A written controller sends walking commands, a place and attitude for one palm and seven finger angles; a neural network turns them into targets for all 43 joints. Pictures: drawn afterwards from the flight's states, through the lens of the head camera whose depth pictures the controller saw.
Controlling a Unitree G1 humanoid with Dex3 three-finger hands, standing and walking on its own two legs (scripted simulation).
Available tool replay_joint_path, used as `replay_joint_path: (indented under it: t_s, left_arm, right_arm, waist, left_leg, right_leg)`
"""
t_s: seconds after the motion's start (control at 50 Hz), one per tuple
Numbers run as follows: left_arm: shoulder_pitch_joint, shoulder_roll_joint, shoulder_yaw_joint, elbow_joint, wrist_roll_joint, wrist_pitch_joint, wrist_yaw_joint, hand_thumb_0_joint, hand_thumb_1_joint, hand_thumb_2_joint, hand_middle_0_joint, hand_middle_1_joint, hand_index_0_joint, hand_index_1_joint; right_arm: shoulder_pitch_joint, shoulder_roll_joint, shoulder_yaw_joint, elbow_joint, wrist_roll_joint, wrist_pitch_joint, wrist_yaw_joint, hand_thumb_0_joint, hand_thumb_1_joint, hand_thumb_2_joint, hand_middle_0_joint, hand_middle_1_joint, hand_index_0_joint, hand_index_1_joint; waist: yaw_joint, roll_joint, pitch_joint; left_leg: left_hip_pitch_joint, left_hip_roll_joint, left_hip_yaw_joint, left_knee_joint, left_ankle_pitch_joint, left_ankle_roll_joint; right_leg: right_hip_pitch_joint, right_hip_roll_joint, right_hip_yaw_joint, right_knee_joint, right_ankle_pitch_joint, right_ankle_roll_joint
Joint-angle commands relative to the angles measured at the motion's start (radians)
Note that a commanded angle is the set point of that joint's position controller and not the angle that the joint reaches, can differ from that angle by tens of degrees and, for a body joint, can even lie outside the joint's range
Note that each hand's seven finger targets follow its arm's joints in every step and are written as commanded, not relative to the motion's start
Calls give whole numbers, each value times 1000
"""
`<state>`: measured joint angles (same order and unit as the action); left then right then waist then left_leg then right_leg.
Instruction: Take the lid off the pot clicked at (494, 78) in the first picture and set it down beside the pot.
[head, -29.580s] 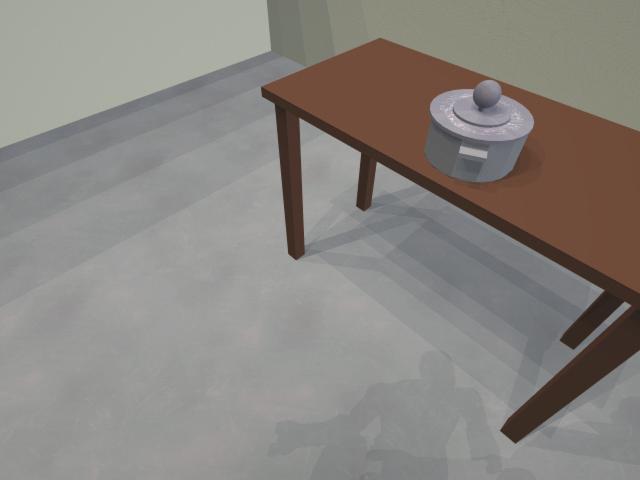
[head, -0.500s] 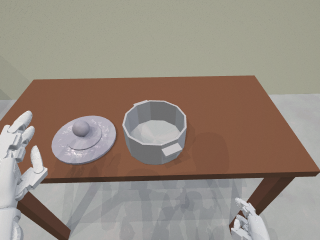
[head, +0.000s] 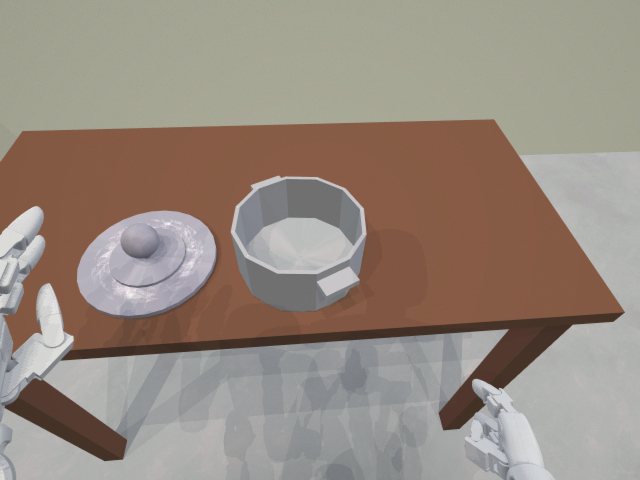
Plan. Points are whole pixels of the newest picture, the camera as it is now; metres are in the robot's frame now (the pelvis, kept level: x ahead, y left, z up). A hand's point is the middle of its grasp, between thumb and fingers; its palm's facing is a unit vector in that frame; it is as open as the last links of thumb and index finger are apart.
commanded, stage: step back with the hand held close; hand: left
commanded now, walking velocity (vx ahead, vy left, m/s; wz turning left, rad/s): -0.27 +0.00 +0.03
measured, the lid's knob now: (140, 240) +0.43 +0.30 +0.02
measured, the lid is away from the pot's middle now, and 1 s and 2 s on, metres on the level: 0.24 0.24 0.24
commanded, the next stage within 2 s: stop stepping back and stand still in 1.82 s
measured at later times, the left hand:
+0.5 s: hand out of the picture +0.13 +0.25 +0.16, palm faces +0.40 -0.83 -0.37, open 7.5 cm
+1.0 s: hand out of the picture +0.11 +0.24 +0.17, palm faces +0.39 -0.83 -0.40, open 7.5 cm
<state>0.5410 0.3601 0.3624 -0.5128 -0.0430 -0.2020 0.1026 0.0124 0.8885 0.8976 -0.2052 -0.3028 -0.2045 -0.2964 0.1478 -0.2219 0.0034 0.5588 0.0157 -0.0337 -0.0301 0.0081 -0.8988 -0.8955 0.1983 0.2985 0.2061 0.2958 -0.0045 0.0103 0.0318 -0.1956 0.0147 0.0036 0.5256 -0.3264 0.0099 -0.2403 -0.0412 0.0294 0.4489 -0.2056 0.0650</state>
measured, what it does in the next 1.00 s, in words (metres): shifts its weight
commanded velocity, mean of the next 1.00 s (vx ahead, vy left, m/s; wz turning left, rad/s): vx -0.33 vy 0.00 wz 0.01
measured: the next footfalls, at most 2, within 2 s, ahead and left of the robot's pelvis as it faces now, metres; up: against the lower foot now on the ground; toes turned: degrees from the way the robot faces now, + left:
right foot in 1.48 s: -0.06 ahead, -0.14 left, +0.00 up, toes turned +4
left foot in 1.66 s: -0.07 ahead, +0.10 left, +0.00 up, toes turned +2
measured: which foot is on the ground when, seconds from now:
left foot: down 0.00-1.00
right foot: down 0.00-1.00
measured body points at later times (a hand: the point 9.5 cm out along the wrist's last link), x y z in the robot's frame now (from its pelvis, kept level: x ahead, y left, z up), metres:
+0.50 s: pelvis -0.07 +0.01 -0.02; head -0.06 +0.04 +0.43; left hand +0.10 +0.30 +0.18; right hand +0.10 -0.22 -0.08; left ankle -0.03 +0.11 -0.74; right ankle +0.02 -0.16 -0.74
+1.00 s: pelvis -0.09 +0.00 -0.02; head -0.07 +0.04 +0.42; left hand +0.08 +0.28 +0.19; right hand +0.08 -0.23 -0.08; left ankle -0.03 +0.11 -0.74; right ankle +0.02 -0.16 -0.74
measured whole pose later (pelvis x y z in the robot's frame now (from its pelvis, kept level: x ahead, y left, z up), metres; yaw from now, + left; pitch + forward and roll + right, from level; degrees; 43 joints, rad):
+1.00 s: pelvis -0.09 +0.00 -0.02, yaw +1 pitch +0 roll -2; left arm 0.56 0.40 0.41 -0.66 -0.01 -0.31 0.16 0.01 0.88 0.90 -0.21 -0.30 -0.21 -0.30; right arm 0.22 -0.19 0.00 0.56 0.01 -0.13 -0.03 0.01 -0.90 -0.90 0.20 0.30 0.21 0.30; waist -0.03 -0.06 0.04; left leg -0.46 0.02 0.00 0.75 -0.29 0.02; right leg -0.46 -0.05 0.00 0.60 -0.15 0.05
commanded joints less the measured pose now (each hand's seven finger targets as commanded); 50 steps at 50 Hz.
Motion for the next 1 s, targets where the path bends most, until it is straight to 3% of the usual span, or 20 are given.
replay_joint_path:
  t_s: [0.0,0.02,0.1,0.16,0.24,0.28,0.3,0.32,0.36,0.4,0.44,0.5,0.56,0.6,0.66,0.78,0.8,0.82,0.88,0.98]
  left_arm:
    - [65,238,181,-306,-1,-69,29,0,900,900,-200,-300,-200,-300]
    - [92,206,163,-307,-6,-70,30,0,900,900,-200,-300,-200,-300]
    - [85,231,180,-372,-12,-73,43,0,900,900,-200,-300,-200,-300]
    - [83,188,154,-348,-17,-74,46,0,900,900,-200,-300,-200,-300]
    - [29,177,141,-302,-17,-74,51,0,900,900,-200,-300,-200,-300]
    - [-5,177,134,-275,-11,-76,54,0,900,900,-200,-300,-200,-300]
    - [-21,202,148,-279,-5,-79,60,0,900,900,-200,-300,-200,-300]
    - [-25,180,127,-273,-3,-83,61,0,900,900,-200,-300,-200,-300]
    - [-28,177,124,-274,4,-91,65,0,900,900,-200,-300,-200,-300]
    - [-36,208,148,-295,10,-98,75,0,900,900,-200,-300,-200,-300]
    - [-18,179,132,-299,13,-108,78,0,900,900,-200,-300,-200,-300]
    - [-15,193,148,-327,19,-117,82,0,900,900,-200,-300,-200,-300]
    - [4,176,143,-332,13,-123,80,0,900,900,-200,-300,-200,-300]
    - [-27,206,166,-345,23,-133,82,0,900,900,-200,-300,-200,-300]
    - [-35,170,144,-325,21,-139,78,0,900,900,-200,-300,-200,-300]
    - [-61,172,139,-319,21,-152,71,0,900,900,-200,-300,-200,-300]
    - [-63,204,164,-325,27,-156,77,0,900,900,-200,-300,-200,-300]
    - [-45,175,140,-327,23,-159,74,0,900,900,-200,-300,-200,-300]
    - [-15,180,150,-344,25,-165,76,0,900,900,-200,-300,-200,-300]
    - [4,173,168,-363,29,-173,72,0,900,900,-200,-300,-200,-300]
  right_arm:
    - [-83,-115,-59,-194,7,-25,-11,0,-900,-900,200,300,200,300]
    - [-78,-100,-54,-198,8,-26,-11,0,-900,-900,200,300,200,300]
    - [-69,-112,-57,-204,12,-52,-11,0,-900,-900,200,300,200,300]
    - [-48,-108,-56,-191,8,-76,-10,0,-900,-900,200,300,200,300]
    - [-28,-114,-58,-181,13,-89,-14,0,-900,-900,200,300,200,300]
    - [-21,-111,-57,-184,14,-90,-17,0,-900,-900,200,300,200,300]
    - [-18,-116,-61,-180,12,-90,-21,0,-900,-900,200,300,200,300]
    - [-15,-110,-56,-177,9,-91,-24,0,-900,-900,200,300,200,300]
    - [-16,-111,-55,-174,5,-96,-26,0,-900,-900,200,300,200,300]
    - [-28,-116,-55,-179,6,-102,-30,0,-900,-900,200,300,200,300]
    - [-33,-116,-50,-186,8,-113,-32,0,-900,-900,200,300,200,300]
    - [-33,-118,-51,-191,14,-131,-27,0,-900,-900,200,300,200,300]
    - [-29,-110,-53,-180,7,-145,-23,0,-900,-900,200,300,200,300]
    - [-29,-123,-61,-175,5,-151,-19,0,-900,-900,200,300,200,300]
    - [-17,-118,-61,-168,7,-151,-16,0,-900,-900,200,300,200,300]
    - [-3,-112,-67,-158,-2,-144,-12,0,-900,-900,200,300,200,300]
    - [-3,-114,-71,-154,-6,-142,-14,0,-900,-900,200,300,200,300]
    - [2,-107,-68,-151,-7,-139,-12,0,-900,-900,200,300,200,300]
    - [-8,-109,-71,-154,-8,-137,-11,0,-900,-900,200,300,200,300]
    - [-20,-110,-73,-163,-2,-153,-14,0,-900,-900,200,300,200,300]
  waist:
    - [9,29,-240]
    - [8,34,-233]
    - [7,160,-200]
    - [8,190,-155]
    - [0,52,-117]
    - [-7,-25,-69]
    - [-11,-47,-58]
    - [-15,-69,-52]
    - [-15,-51,-49]
    - [-15,-6,-56]
    - [-11,77,-60]
    - [-8,123,-90]
    - [-1,105,-113]
    - [-6,108,-98]
    - [-9,90,-60]
    - [-16,-11,-62]
    - [-17,-9,-68]
    - [-19,-17,-79]
    - [-18,13,-114]
    - [-13,145,-143]
  left_leg:
    - [-22,112,-43,-33,513,36]
    - [-41,109,-51,-37,506,36]
    - [-121,145,-79,-67,447,45]
    - [-212,162,-87,-79,334,54]
    - [-297,122,-70,-28,37,42]
    - [-319,81,-56,3,-174,33]
    - [-298,67,-53,22,-229,30]
    - [-275,56,-53,45,-247,30]
    - [-259,62,-65,39,-246,34]
    - [-282,81,-90,-16,-257,40]
    - [-356,111,-114,-88,-301,54]
    - [-427,144,-147,-139,-245,65]
    - [-429,144,-132,-107,-158,65]
    - [-499,152,-140,-119,-250,71]
    - [-538,145,-134,-96,-292,70]
    - [-431,78,-87,13,-307,41]
    - [-405,75,-87,20,-300,39]
    - [-376,71,-89,25,-279,37]
    - [-370,91,-102,-15,-209,44]
    - [-549,178,-160,-122,-163,81]
  right_leg:
    - [150,-70,-17,64,459,-60]
    - [141,-61,-30,74,421,-59]
    - [96,-33,-41,131,238,-51]
    - [77,-26,-46,174,111,-54]
    - [54,-62,1,130,111,-71]
    - [-21,-87,48,52,-16,-83]
    - [-70,-101,81,-2,-94,-93]
    - [-114,-110,95,-41,-169,-96]
    - [-145,-108,92,-60,-223,-97]
    - [-118,-88,65,-30,-230,-91]
    - [-53,-49,19,48,-212,-74]
    - [64,-15,-17,166,-50,-62]
    - [93,-23,-8,190,40,-60]
    - [121,-22,9,209,9,-63]
    - [103,-18,12,221,7,-68]
    - [-42,-74,91,61,-101,-95]
    - [-63,-85,107,29,-123,-103]
    - [-77,-88,100,15,-128,-105]
    - [-31,-68,64,52,-49,-93]
    - [173,17,-15,283,111,-60]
